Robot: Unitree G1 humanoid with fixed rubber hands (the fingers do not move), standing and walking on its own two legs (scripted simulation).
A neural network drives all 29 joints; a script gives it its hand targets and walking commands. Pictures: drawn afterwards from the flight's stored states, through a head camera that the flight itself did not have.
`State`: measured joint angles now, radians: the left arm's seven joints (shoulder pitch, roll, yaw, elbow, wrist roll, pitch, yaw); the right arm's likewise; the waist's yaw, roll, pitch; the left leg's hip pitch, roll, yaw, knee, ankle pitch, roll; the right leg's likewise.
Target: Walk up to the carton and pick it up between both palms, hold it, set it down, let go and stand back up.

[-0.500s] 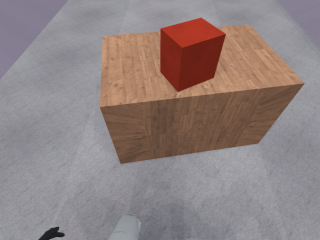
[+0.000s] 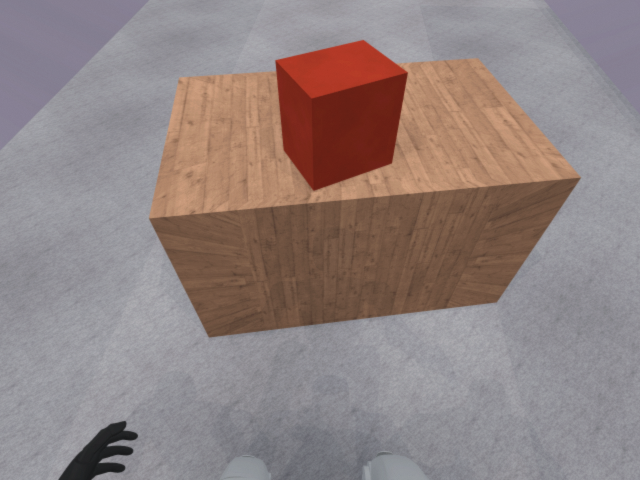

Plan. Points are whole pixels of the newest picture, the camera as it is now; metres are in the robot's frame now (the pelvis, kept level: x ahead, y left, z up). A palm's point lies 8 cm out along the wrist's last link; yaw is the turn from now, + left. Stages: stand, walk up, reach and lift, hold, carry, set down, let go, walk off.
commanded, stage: walk up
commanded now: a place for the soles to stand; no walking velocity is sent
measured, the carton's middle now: (338, 116) +0.86 +0.01 -0.02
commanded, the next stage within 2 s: none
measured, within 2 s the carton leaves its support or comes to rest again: neither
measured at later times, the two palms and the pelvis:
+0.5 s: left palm out of the picture +0.12 +0.33 -0.06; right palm out of the picture +0.12 -0.33 -0.06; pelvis +0.05 +0.01 +0.02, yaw +6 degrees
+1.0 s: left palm out of the picture +0.11 +0.34 -0.06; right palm out of the picture +0.12 -0.32 -0.06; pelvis +0.04 +0.01 +0.02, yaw +8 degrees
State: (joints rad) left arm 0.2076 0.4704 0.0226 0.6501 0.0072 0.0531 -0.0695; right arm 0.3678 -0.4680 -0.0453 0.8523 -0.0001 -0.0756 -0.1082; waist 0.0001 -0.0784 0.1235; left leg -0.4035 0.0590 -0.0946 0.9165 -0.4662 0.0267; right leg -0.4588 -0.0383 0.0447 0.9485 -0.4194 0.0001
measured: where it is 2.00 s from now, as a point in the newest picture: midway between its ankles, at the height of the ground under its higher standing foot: outside the picture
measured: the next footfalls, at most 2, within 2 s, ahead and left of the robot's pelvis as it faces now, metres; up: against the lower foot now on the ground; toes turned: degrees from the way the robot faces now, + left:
left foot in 0.50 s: +0.09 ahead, +0.16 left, +0.00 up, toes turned +3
right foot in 0.76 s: +0.12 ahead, -0.11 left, +0.00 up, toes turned +9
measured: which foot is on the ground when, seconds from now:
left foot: up 0.00-0.48, down 0.50-1.00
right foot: down 0.00-0.50, up 0.52-0.74, down 0.76-1.00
